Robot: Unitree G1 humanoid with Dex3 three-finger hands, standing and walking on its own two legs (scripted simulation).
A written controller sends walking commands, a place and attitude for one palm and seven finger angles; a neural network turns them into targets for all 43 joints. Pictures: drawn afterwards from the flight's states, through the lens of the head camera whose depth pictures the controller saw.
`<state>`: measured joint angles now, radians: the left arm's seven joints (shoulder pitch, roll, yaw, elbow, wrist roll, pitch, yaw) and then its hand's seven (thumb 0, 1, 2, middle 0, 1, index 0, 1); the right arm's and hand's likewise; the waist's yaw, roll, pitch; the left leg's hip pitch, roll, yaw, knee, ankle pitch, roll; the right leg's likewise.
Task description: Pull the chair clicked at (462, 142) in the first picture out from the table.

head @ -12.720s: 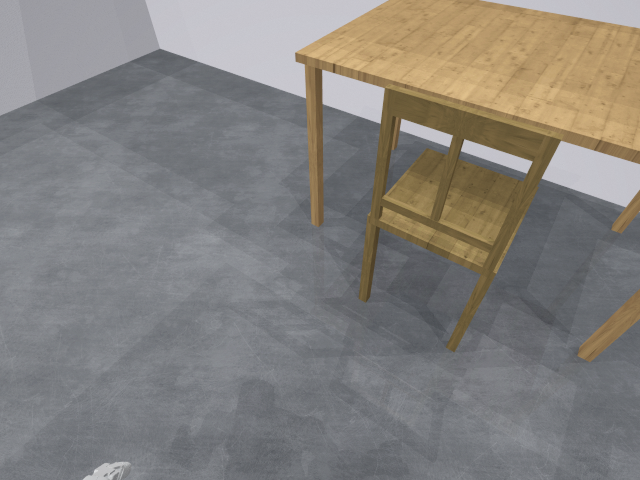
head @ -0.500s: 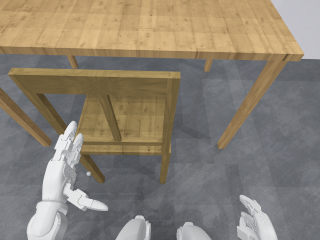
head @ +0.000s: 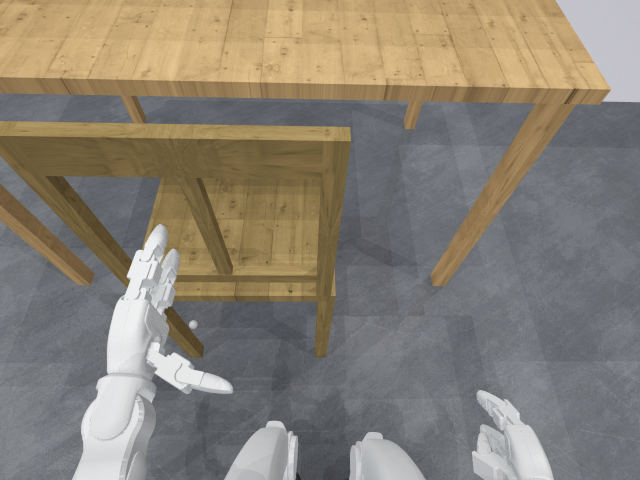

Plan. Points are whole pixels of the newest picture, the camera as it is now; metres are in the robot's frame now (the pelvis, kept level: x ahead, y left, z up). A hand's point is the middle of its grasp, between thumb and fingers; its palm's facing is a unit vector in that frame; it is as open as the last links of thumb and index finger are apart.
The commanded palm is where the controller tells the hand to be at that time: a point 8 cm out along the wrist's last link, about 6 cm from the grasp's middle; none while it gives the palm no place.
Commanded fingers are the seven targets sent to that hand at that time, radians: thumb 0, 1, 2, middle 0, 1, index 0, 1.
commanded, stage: aim the fingers beside a spindle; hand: left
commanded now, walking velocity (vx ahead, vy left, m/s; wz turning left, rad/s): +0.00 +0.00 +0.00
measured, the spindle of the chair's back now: (210, 230) +0.44 +0.18 -0.01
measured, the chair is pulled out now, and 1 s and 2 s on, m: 0.00 0.00 0.00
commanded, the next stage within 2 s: push the fingers through the gap in 0.94 s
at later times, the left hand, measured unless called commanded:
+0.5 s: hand (217, 322) +0.30 +0.14 +0.01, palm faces +0.03 -1.00 +0.00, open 16.9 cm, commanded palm +0.27 +0.20 +0.02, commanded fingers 0.00 -0.50 0.30 -0.06 -0.08 -0.06 -0.08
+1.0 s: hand (212, 321) +0.30 +0.15 +0.02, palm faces +0.04 -1.00 -0.01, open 16.9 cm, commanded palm +0.27 +0.19 +0.02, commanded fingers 0.00 -0.50 0.30 -0.06 -0.08 -0.06 -0.08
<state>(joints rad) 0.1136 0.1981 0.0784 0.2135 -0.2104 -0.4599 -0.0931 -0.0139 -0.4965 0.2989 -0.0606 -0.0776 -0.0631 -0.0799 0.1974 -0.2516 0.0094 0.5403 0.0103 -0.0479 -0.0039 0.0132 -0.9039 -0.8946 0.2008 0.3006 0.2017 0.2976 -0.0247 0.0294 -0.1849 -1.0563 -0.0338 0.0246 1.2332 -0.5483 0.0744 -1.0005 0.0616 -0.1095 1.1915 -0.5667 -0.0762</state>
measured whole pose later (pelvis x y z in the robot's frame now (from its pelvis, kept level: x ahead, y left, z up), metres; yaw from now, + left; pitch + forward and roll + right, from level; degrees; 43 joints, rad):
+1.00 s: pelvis +0.00 +0.01 -0.01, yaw +0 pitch +22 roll -3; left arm 0.07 0.16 0.00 0.23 -0.15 -0.49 0.02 -0.01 -0.50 0.30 -0.06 -0.08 -0.06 -0.08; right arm 0.18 -0.24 0.01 0.53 0.00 0.02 0.02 0.01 -0.90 -0.89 0.20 0.30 0.20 0.30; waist -0.02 0.03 -0.19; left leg -1.10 -0.04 0.03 1.27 -0.56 0.09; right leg -1.05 0.05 -0.11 1.23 -0.58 -0.07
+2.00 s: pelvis +0.00 +0.01 -0.01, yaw -1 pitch +24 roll -3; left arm -0.33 0.20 0.12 0.61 -0.15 -0.50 0.00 -0.01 -0.50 0.30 -0.06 -0.08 -0.06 -0.08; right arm 0.22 -0.25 0.01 0.60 0.00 0.04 0.02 0.01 -0.90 -0.89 0.20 0.30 0.20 0.30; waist -0.06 0.03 -0.19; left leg -1.13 -0.03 0.04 1.26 -0.55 0.09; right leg -1.08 0.06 -0.10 1.22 -0.56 -0.06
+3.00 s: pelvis -0.01 +0.01 -0.01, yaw -1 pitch +24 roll -3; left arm -0.44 0.20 0.13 0.74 -0.12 -0.53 0.04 -0.01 -0.50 0.30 -0.15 -0.37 -0.14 -0.37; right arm 0.24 -0.25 0.00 0.60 -0.01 0.08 0.04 0.01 -0.91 -0.89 0.20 0.30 0.20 0.30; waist -0.07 0.04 -0.19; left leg -1.15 -0.03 0.04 1.26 -0.54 0.09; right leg -1.09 0.06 -0.10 1.22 -0.55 -0.06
